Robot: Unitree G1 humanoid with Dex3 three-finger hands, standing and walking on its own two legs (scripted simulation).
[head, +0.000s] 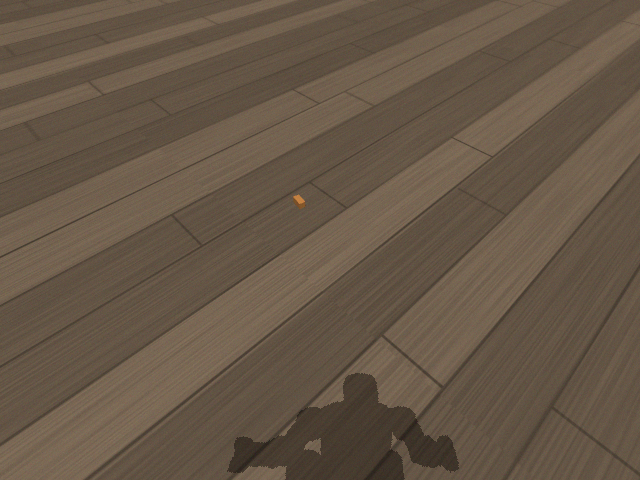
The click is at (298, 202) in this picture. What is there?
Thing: small brick
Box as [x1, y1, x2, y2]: [293, 194, 304, 208]
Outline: 298,194 293,196 293,201 300,208 304,206 304,201
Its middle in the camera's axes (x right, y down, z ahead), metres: -0.10 -0.19 +1.83
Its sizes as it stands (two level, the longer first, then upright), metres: 0.061 0.032 0.033
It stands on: the floor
